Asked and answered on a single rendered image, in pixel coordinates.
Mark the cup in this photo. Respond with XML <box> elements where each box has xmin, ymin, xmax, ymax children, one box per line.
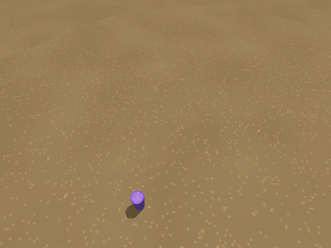
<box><xmin>130</xmin><ymin>191</ymin><xmax>145</xmax><ymax>210</ymax></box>

